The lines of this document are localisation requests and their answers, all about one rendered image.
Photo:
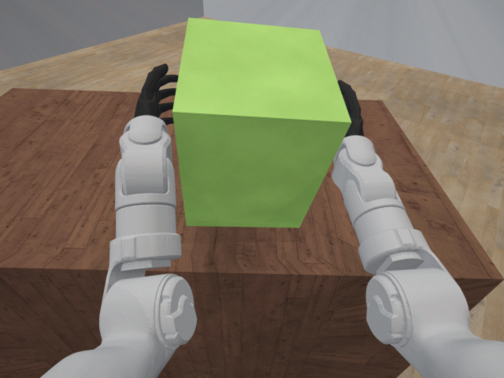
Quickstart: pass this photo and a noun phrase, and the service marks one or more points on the pedestal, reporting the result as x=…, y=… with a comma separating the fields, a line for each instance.
x=269, y=302

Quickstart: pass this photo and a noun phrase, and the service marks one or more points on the left robot upper arm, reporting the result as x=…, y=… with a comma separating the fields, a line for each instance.
x=143, y=321

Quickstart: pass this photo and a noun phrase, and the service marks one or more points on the robot left hand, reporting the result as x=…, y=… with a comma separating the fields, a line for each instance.
x=150, y=96

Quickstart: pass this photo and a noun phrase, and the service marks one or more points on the carton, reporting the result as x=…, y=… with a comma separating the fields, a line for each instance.
x=258, y=117

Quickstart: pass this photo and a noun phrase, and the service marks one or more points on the robot right hand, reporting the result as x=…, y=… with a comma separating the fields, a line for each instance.
x=353, y=108

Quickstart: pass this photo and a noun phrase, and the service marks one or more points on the left robot forearm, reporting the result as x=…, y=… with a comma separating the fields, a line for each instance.
x=145, y=202

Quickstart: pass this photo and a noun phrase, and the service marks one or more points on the right robot forearm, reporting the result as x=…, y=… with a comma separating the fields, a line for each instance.
x=387, y=238

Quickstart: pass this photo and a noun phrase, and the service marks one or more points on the right robot upper arm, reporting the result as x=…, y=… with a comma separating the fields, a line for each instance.
x=422, y=313

